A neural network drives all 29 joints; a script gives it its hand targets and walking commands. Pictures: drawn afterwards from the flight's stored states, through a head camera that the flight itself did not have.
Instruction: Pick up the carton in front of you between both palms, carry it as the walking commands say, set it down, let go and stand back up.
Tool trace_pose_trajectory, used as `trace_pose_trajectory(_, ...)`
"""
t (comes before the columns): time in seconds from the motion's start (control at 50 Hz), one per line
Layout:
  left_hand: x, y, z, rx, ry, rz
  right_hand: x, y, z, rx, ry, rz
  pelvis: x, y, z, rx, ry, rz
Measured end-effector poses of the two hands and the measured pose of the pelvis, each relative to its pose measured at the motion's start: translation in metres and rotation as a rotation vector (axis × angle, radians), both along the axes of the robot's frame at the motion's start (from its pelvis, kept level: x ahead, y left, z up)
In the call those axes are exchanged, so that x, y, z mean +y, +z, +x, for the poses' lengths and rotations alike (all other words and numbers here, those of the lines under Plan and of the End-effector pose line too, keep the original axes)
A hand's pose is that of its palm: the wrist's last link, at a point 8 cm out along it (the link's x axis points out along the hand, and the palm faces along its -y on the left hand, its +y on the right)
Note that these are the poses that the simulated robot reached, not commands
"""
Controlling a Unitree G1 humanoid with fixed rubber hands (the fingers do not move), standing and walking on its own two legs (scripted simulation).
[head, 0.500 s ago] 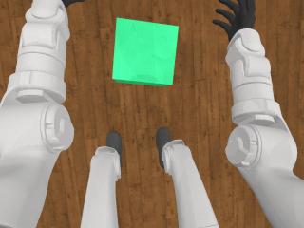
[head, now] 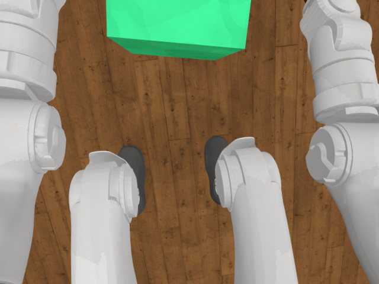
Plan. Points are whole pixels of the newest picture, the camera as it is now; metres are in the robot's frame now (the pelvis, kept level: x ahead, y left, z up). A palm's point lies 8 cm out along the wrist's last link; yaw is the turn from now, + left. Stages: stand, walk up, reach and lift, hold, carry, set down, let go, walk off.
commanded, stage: reach and lift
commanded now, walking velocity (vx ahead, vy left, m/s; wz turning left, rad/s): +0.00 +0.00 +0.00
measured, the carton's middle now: out of the picture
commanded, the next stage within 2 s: none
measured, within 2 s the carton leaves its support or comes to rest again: leaves its support in 1.08 s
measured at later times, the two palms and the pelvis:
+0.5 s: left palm out of the picture +0.59 +0.15 -0.22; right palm out of the picture +0.55 -0.20 -0.22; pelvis +0.01 +0.00 -0.05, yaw -1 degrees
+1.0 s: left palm out of the picture +0.59 +0.12 -0.22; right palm out of the picture +0.55 -0.19 -0.22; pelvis +0.00 +0.00 -0.06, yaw -1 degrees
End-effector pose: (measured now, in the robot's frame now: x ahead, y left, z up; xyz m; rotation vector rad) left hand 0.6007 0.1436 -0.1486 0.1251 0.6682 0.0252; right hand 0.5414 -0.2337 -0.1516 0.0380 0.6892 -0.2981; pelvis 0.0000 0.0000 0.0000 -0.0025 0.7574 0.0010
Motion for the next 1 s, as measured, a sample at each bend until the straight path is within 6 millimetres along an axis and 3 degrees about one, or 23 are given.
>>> trace_pose_trajectory(0.22,0.006,-0.057,-0.010,0.084,0.017,-0.006,0.024,-0.064,-0.001,0.085,0.059,0.009,-0.003,-0.035,-0.002,-0.092,0.002,-0.005)
trace_pose_trajectory(0.34,0.009,-0.081,-0.008,0.042,0.013,-0.032,0.028,-0.076,0.007,0.059,0.078,-0.018,-0.002,-0.046,0.004,-0.130,0.002,-0.013)
trace_pose_trajectory(0.44,0.011,-0.079,-0.009,0.020,-0.005,-0.011,0.032,-0.074,0.011,0.035,0.068,0.000,0.001,-0.053,0.008,-0.127,0.000,-0.016)
trace_pose_trajectory(0.58,0.008,-0.067,-0.012,0.033,-0.010,-0.019,0.033,-0.066,0.002,0.043,0.069,-0.001,0.005,-0.053,0.004,-0.118,0.006,-0.024)
trace_pose_trajectory(0.76,-0.026,-0.065,-0.014,0.036,-0.066,-0.053,0.050,-0.069,-0.001,0.051,0.085,0.024,0.007,-0.046,-0.004,-0.137,0.007,-0.025)
trace_pose_trajectory(0.86,-0.027,-0.063,-0.006,0.052,-0.059,-0.025,0.050,-0.068,0.004,0.057,0.086,0.035,0.005,-0.046,-0.004,-0.158,0.007,-0.026)
trace_pose_trajectory(1.0,-0.024,-0.067,-0.012,0.053,-0.032,-0.087,0.046,-0.068,0.006,0.060,0.141,0.034,0.001,-0.055,0.004,-0.141,0.003,-0.016)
